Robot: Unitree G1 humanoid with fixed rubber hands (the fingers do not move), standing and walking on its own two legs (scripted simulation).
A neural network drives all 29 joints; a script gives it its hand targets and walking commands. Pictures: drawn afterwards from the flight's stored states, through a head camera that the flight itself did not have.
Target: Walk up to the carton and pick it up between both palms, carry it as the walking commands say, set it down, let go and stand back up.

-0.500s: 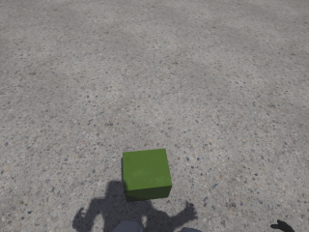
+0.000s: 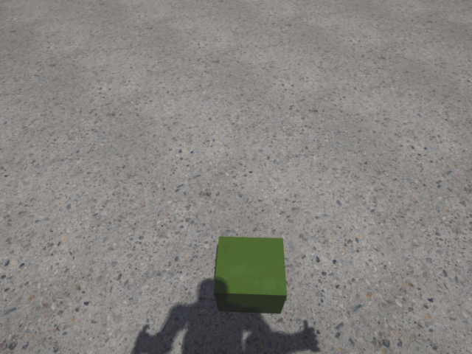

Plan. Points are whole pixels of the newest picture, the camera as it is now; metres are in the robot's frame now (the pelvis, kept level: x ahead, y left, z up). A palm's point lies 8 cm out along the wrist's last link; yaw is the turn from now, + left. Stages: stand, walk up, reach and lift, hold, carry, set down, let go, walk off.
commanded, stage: walk up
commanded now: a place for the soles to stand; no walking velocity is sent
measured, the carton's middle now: (249, 275) +0.50 +0.01 -0.65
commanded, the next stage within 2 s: none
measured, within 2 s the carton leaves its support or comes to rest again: neither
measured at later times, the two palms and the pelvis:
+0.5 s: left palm out of the picture +0.11 +0.33 -0.10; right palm out of the picture +0.13 -0.27 -0.09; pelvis +0.02 +0.02 +0.02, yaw +2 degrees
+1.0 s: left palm out of the picture +0.09 +0.34 -0.11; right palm out of the picture +0.13 -0.28 -0.09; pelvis +0.05 +0.03 +0.01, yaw +3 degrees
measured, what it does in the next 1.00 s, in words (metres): shifts its weight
